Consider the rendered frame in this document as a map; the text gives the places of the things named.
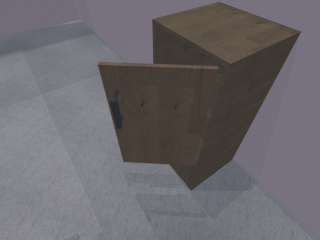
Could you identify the cupboard door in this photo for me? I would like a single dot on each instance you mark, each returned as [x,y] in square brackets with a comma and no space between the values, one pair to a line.
[164,108]

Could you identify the handle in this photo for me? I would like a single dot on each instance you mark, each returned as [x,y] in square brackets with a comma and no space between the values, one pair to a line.
[116,111]

